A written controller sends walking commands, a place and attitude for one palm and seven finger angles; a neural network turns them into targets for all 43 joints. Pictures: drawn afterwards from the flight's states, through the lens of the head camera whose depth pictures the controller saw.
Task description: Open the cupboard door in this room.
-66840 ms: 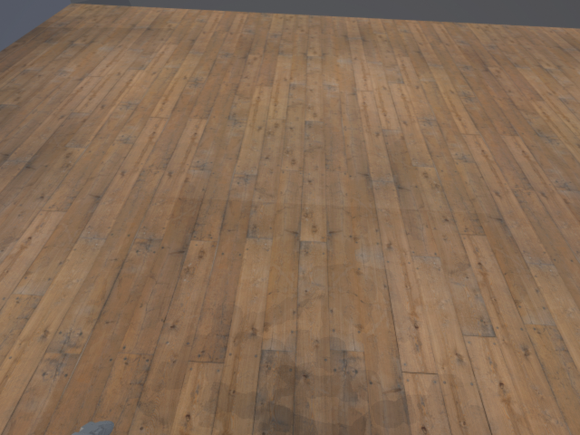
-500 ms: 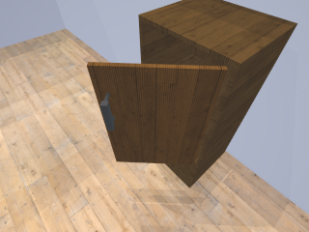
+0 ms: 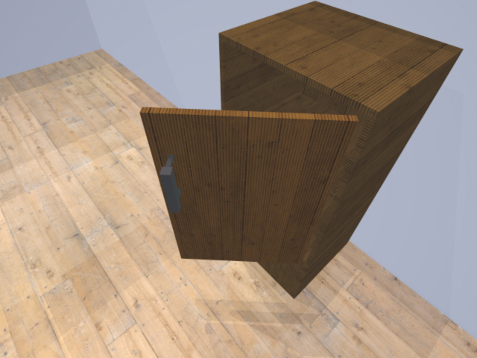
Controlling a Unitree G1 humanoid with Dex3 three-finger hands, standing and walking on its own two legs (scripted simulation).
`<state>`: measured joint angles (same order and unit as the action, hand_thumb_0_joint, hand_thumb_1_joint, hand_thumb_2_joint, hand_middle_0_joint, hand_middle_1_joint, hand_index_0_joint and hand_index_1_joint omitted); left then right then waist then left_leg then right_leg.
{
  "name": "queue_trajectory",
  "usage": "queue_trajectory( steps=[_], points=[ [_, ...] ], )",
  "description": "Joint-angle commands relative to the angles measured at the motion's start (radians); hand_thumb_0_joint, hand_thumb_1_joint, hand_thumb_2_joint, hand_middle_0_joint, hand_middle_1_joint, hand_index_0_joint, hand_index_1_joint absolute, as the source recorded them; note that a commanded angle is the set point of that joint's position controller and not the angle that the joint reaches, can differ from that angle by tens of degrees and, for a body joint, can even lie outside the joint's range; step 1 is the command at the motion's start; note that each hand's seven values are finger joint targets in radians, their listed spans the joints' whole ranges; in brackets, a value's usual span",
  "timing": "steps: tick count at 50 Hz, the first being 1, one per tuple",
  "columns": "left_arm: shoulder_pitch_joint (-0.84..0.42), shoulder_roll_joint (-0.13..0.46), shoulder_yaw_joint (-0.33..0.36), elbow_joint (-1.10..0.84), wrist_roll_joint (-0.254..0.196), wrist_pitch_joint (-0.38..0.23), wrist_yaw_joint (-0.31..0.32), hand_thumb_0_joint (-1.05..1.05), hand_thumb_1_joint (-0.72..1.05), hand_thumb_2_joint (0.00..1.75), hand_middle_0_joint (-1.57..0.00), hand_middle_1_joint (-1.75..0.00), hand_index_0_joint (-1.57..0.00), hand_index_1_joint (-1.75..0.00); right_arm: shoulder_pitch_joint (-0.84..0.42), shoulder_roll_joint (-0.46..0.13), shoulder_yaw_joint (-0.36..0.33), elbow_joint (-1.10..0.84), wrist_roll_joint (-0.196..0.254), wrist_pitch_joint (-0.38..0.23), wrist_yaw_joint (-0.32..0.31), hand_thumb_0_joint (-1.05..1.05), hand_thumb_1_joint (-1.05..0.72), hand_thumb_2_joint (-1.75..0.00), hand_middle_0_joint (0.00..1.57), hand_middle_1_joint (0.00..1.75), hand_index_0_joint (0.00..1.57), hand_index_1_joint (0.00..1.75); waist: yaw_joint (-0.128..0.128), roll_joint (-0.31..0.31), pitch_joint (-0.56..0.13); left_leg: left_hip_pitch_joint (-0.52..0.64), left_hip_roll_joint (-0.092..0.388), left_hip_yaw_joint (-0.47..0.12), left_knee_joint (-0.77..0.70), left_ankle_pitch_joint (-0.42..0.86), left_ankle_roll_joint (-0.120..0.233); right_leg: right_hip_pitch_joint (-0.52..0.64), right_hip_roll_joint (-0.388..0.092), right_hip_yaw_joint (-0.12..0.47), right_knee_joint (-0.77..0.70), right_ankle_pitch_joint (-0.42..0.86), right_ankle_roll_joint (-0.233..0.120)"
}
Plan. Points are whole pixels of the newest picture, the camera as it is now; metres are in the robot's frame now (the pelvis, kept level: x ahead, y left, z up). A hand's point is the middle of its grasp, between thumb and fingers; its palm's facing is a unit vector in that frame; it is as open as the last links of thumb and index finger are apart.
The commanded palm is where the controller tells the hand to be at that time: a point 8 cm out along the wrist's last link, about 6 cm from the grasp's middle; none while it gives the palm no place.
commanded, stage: come to a stop and stand still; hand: left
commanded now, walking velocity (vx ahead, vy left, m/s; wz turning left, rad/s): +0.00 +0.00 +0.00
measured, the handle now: (172, 184) +0.46 +0.18 -0.01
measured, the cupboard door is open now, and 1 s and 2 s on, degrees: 46 46 46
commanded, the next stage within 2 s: look again from close up in 0.34 s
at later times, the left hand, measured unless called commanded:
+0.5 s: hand out of the picture +0.00 +0.16 -0.18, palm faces +0.02 -0.99 -0.15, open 7.4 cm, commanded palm none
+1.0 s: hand out of the picture +0.00 +0.15 -0.18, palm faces +0.03 -0.99 -0.15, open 7.4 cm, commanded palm none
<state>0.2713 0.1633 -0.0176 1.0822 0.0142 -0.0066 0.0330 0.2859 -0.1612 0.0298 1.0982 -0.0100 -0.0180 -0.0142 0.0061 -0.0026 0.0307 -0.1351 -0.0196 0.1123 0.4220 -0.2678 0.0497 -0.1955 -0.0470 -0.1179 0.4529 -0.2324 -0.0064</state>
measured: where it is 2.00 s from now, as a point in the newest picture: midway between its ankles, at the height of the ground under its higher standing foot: outside the picture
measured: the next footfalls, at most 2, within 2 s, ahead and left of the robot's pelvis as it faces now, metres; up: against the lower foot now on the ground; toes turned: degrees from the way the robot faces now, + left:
left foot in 1.80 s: -0.07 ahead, +0.04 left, +0.00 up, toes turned +3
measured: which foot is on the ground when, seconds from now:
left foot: down 0.00-1.00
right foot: down 0.00-1.00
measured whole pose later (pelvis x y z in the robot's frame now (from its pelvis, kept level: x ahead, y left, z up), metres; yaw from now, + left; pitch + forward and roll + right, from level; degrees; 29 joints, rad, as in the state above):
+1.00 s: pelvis +0.02 +0.00 +0.00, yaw +0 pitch -1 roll +0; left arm 0.30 0.12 -0.01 1.14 0.02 -0.01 0.04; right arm 0.30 -0.10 0.02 1.16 -0.01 -0.03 -0.03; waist 0.01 -0.02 0.05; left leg -0.09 -0.02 0.12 0.39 -0.28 0.05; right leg -0.16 -0.04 -0.11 0.42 -0.25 0.00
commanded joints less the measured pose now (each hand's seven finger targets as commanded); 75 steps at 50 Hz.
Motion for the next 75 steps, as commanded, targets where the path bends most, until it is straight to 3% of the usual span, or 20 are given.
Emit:
queue_trajectory(
  steps=[1, 9, 48, 50, 55, 60, 62, 65, 67, 69, 70, 71, 72, 73, 74, 75],
  points=[
    [0.053, 0.091, 0.014, -0.019, -0.006, -0.019, 0.005, 0.00, 0.90, 0.90, -0.20, -0.30, -0.20, -0.30, 0.040, -0.091, -0.020, -0.016, -0.002, -0.020, -0.012, 0.00, -0.90, -0.90, 0.20, 0.30, 0.20, 0.30, 0.003, 0.002, 0.036, -0.079, 0.132, -0.136, -0.110, 0.152, -0.007, 0.041, -0.087, 0.116, -0.065, 0.128, -0.034],
    [0.064, 0.073, 0.016, 0.005, -0.004, -0.018, 0.010, 0.00, 0.90, 0.90, -0.20, -0.30, -0.20, -0.30, 0.058, -0.075, -0.021, 0.017, -0.001, -0.022, -0.018, 0.00, -0.90, -0.90, 0.20, 0.30, 0.20, 0.30, 0.002, 0.008, 0.028, -0.050, 0.137, -0.130, -0.109, 0.218, -0.006, 0.057, -0.086, 0.105, -0.058, 0.170, -0.032],
    [0.107, 0.028, 0.018, 0.033, -0.003, -0.015, 0.013, 0.00, 0.90, 0.90, -0.20, -0.30, -0.20, -0.30, 0.091, -0.026, -0.026, 0.048, 0.001, -0.021, -0.029, 0.00, -0.90, -0.90, 0.20, 0.30, 0.20, 0.30, 0.003, 0.004, 0.061, -0.028, 0.136, -0.121, -0.115, 0.218, -0.001, 0.049, -0.081, 0.106, -0.077, 0.172, -0.032],
    [0.110, 0.028, 0.019, 0.032, -0.003, -0.016, 0.013, 0.00, 0.90, 0.90, -0.20, -0.30, -0.20, -0.30, 0.089, -0.029, -0.027, 0.048, 0.000, -0.022, -0.029, 0.00, -0.90, -0.90, 0.20, 0.30, 0.20, 0.30, 0.004, 0.002, 0.050, -0.021, 0.135, -0.122, -0.109, 0.230, -0.002, 0.051, -0.083, 0.109, -0.074, 0.183, -0.033],
    [0.096, 0.044, 0.034, 0.001, -0.003, 0.001, 0.018, 0.00, 0.90, 0.90, -0.20, -0.30, -0.20, -0.30, 0.076, -0.036, -0.042, 0.024, 0.004, -0.018, -0.038, 0.00, -0.90, -0.90, 0.20, 0.30, 0.20, 0.30, 0.002, 0.026, 0.031, 0.005, 0.159, -0.119, -0.073, 0.450, -0.001, 0.018, -0.081, 0.112, -0.006, 0.270, -0.025],
    [0.075, 0.050, 0.055, -0.043, 0.004, 0.022, 0.015, 0.00, 0.90, 0.90, -0.20, -0.30, -0.20, -0.30, 0.052, -0.070, -0.071, -0.012, -0.001, 0.001, -0.045, 0.00, -0.90, -0.90, 0.20, 0.30, 0.20, 0.30, -0.002, 0.050, 0.008, 0.020, 0.210, -0.145, -0.039, 0.543, 0.028, -0.053, -0.055, 0.097, 0.088, 0.210, -0.017],
    [0.066, 0.050, 0.065, -0.066, 0.010, 0.035, 0.011, 0.00, 0.90, 0.90, -0.20, -0.30, -0.20, -0.30, 0.038, -0.091, -0.084, -0.030, -0.005, 0.011, -0.048, 0.00, -0.90, -0.90, 0.20, 0.30, 0.20, 0.30, -0.001, 0.067, 0.015, -0.024, 0.255, -0.177, -0.039, 0.515, 0.061, -0.081, -0.037, 0.085, 0.155, 0.111, -0.015],
    [0.060, 0.043, 0.077, -0.098, 0.014, 0.054, 0.009, 0.00, 0.90, 0.90, -0.20, -0.30, -0.20, -0.30, 0.004, -0.112, -0.098, -0.063, -0.014, 0.019, -0.049, 0.00, -0.90, -0.90, 0.20, 0.30, 0.20, 0.30, 0.002, 0.120, 0.031, -0.093, 0.338, -0.236, -0.046, 0.541, 0.135, -0.129, -0.004, 0.090, 0.308, -0.151, -0.018],
    [0.072, 0.032, 0.084, -0.113, 0.012, 0.059, 0.008, 0.00, 0.90, 0.90, -0.20, -0.30, -0.20, -0.30, -0.038, -0.131, -0.106, -0.089, -0.021, 0.025, -0.047, 0.00, -0.90, -0.90, 0.20, 0.30, 0.20, 0.30, 0.016, 0.131, 0.020, -0.117, 0.357, -0.242, -0.016, 0.571, 0.155, -0.128, 0.001, 0.108, 0.333, -0.197, -0.018],
    [0.096, 0.035, 0.086, -0.119, 0.016, 0.053, 0.003, 0.00, 0.90, 0.90, -0.20, -0.30, -0.20, -0.30, -0.064, -0.143, -0.113, -0.106, -0.021, 0.031, -0.045, 0.00, -0.90, -0.90, 0.20, 0.30, 0.20, 0.30, 0.033, 0.082, -0.010, -0.133, 0.317, -0.207, 0.066, 0.532, 0.113, -0.063, -0.003, 0.108, 0.194, -0.049, -0.017],
    [0.107, 0.056, 0.088, -0.126, 0.019, 0.047, 0.002, 0.00, 0.90, 0.90, -0.20, -0.30, -0.20, -0.30, -0.068, -0.138, -0.118, -0.116, -0.017, 0.035, -0.043, 0.00, -0.90, -0.90, 0.20, 0.30, 0.20, 0.30, 0.033, 0.019, -0.034, -0.145, 0.250, -0.161, 0.146, 0.419, 0.064, -0.033, -0.035, 0.147, 0.100, 0.194, -0.023],
    [0.093, 0.107, 0.091, -0.136, 0.026, 0.039, 0.004, 0.00, 0.90, 0.90, -0.20, -0.30, -0.20, -0.30, -0.046, -0.104, -0.120, -0.124, -0.006, 0.039, -0.039, 0.00, -0.90, -0.90, 0.20, 0.30, 0.20, 0.30, 0.014, -0.134, -0.052, -0.185, 0.127, -0.074, 0.283, 0.199, 0.000, -0.028, -0.149, 0.281, 0.044, 0.438, -0.070],
    [0.090, 0.159, 0.096, -0.142, 0.025, 0.032, 0.005, 0.00, 0.90, 0.90, -0.20, -0.30, -0.20, -0.30, -0.041, -0.046, -0.113, -0.135, -0.002, 0.048, -0.033, 0.00, -0.90, -0.90, 0.20, 0.30, 0.20, 0.30, 0.021, -0.296, -0.061, -0.271, -0.009, -0.012, 0.473, -0.237, -0.047, -0.012, -0.298, 0.411, -0.037, 0.619, -0.168],
    [0.098, 0.159, 0.094, -0.151, 0.019, 0.030, 0.008, 0.00, 0.90, 0.90, -0.20, -0.30, -0.20, -0.30, -0.070, -0.043, -0.111, -0.141, -0.003, 0.066, -0.037, 0.00, -0.90, -0.90, 0.20, 0.30, 0.20, 0.30, 0.046, -0.300, -0.090, -0.267, -0.018, -0.105, 0.655, -0.391, -0.047, -0.064, -0.332, 0.449, -0.076, 0.639, -0.233],
    [0.052, 0.151, 0.088, -0.162, 0.019, 0.032, 0.012, 0.00, 0.90, 0.90, -0.20, -0.30, -0.20, -0.30, -0.089, -0.050, -0.115, -0.139, -0.004, 0.072, -0.033, 0.00, -0.90, -0.90, 0.20, 0.30, 0.20, 0.30, 0.026, -0.203, -0.057, -0.309, -0.020, -0.150, 0.779, -0.350, -0.051, -0.079, -0.295, 0.414, -0.057, 0.615, -0.258],
    [0.018, 0.142, 0.086, -0.173, 0.017, 0.026, 0.014, 0.00, 0.90, 0.90, -0.20, -0.30, -0.20, -0.30, -0.092, -0.051, -0.116, -0.135, -0.004, 0.071, -0.027, 0.00, -0.90, -0.90, 0.20, 0.30, 0.20, 0.30, 0.006, -0.119, -0.044, -0.344, -0.015, -0.155, 0.850, -0.288, -0.059, -0.066, -0.262, 0.368, -0.034, 0.625, -0.256]
  ],
)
